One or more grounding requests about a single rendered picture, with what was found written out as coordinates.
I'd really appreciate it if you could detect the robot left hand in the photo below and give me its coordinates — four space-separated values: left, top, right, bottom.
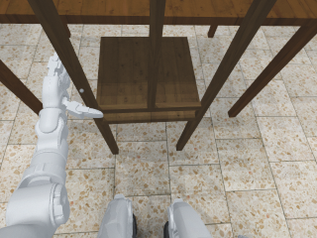
42 52 104 119

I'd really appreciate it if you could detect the right robot shin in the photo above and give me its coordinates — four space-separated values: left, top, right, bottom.
168 198 183 238

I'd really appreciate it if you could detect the chair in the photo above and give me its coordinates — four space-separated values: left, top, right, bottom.
27 0 277 155

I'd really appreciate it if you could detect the left robot upper arm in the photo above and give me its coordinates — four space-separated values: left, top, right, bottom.
0 182 70 238

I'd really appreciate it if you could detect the left robot shin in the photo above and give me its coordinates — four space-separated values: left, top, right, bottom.
107 193 133 238

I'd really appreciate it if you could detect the table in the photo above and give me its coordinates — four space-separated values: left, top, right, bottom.
0 0 317 118

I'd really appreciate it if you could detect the robot left forearm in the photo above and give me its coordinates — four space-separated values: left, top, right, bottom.
5 107 69 227

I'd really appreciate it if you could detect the robot shin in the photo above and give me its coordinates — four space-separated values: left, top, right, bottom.
107 193 133 238
168 198 183 238

